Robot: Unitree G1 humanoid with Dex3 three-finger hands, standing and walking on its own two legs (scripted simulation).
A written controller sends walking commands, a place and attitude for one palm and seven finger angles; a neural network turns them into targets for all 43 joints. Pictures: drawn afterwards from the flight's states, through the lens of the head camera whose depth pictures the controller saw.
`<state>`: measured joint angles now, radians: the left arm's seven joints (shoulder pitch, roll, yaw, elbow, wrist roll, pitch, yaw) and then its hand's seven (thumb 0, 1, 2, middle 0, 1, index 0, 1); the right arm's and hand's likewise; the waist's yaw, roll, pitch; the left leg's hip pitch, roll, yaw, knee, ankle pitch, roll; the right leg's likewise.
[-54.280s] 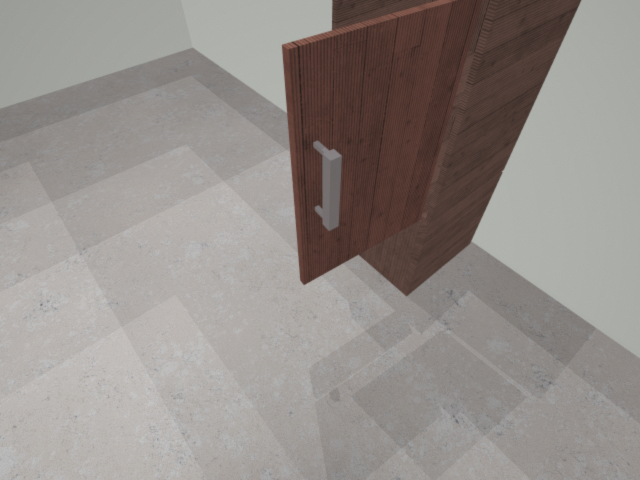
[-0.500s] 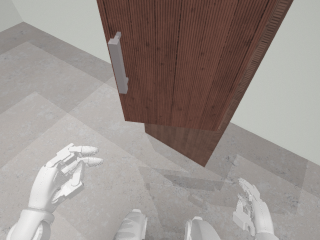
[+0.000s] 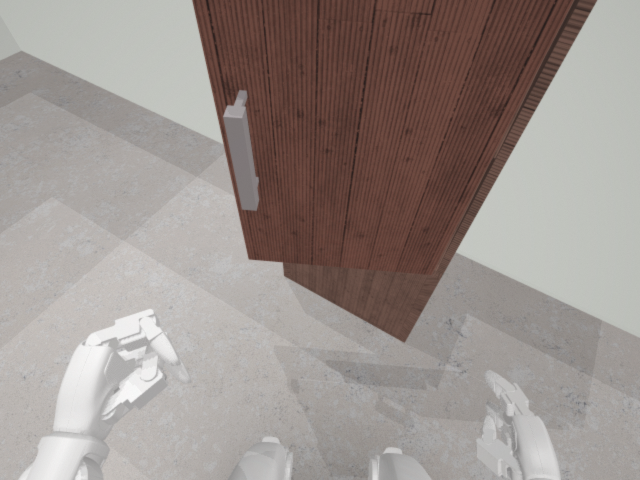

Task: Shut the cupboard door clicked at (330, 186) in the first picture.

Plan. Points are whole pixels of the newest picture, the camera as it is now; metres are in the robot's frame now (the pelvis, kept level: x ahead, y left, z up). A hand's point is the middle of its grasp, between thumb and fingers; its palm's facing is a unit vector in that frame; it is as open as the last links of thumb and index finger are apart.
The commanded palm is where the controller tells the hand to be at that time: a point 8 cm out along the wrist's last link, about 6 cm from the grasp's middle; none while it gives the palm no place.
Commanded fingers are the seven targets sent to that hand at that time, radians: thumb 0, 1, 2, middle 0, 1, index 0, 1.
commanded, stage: raise the hand and make a fist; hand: left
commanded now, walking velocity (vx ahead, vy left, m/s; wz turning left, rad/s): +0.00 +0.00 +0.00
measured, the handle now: (246, 154) +0.54 +0.15 +0.08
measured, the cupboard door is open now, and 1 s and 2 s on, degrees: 26 26 26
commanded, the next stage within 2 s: bring the fist close to the handle in 0.78 s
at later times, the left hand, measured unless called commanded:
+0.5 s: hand (164, 352) +0.23 +0.18 +0.08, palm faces -0.03 -1.00 -0.05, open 3.1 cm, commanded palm +0.21 +0.23 +0.08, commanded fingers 0.00 0.90 0.90 -1.30 -1.50 -1.30 -1.50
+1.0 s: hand (179, 354) +0.23 +0.17 +0.08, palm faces -0.03 -1.00 -0.04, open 3.1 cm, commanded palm +0.23 +0.21 +0.08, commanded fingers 0.00 0.90 0.90 -1.30 -1.50 -1.30 -1.50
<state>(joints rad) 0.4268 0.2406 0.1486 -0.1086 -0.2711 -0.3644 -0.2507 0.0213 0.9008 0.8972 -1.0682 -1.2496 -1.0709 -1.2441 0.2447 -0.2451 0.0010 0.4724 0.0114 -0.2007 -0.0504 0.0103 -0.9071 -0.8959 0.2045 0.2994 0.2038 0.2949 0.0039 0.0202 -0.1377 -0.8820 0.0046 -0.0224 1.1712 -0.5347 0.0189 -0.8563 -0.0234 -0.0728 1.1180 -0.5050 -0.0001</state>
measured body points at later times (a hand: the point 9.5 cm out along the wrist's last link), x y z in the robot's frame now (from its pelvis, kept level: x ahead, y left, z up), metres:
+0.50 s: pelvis +0.01 -0.01 +0.01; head +0.06 +0.00 +0.46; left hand +0.23 +0.23 +0.09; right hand +0.18 -0.24 -0.06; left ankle +0.02 +0.10 -0.65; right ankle +0.02 -0.13 -0.65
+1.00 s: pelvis +0.00 -0.02 +0.01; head +0.05 -0.02 +0.46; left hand +0.23 +0.22 +0.08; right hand +0.18 -0.25 -0.06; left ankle +0.02 +0.10 -0.65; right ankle +0.02 -0.13 -0.65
